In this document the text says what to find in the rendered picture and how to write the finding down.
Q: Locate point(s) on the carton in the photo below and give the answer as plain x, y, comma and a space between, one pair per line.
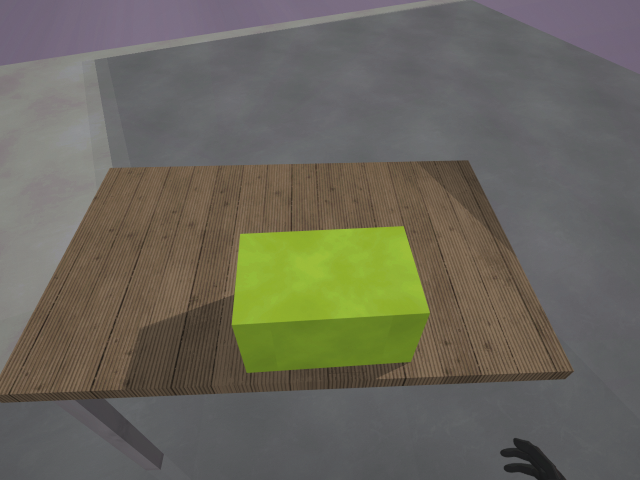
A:
327, 298

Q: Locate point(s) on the robot right hand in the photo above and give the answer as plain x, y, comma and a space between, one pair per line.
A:
541, 467

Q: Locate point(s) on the table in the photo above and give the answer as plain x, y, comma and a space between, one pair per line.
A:
141, 302

